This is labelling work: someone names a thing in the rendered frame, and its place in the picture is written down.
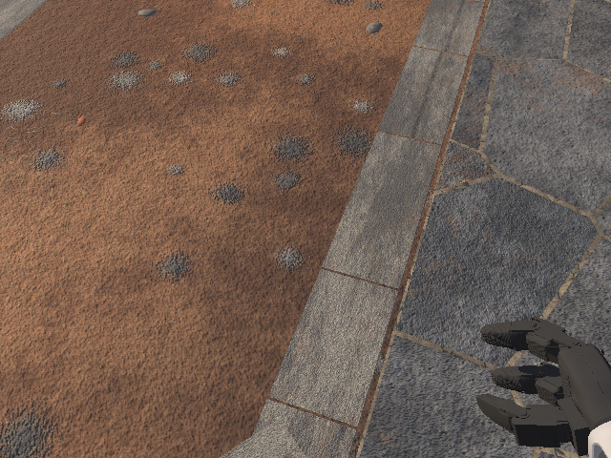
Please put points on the right robot hand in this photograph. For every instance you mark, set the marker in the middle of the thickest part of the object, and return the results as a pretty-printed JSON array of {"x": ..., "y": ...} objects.
[{"x": 580, "y": 388}]

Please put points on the robot right forearm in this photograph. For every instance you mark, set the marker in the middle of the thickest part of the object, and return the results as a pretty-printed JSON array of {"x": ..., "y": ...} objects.
[{"x": 599, "y": 441}]

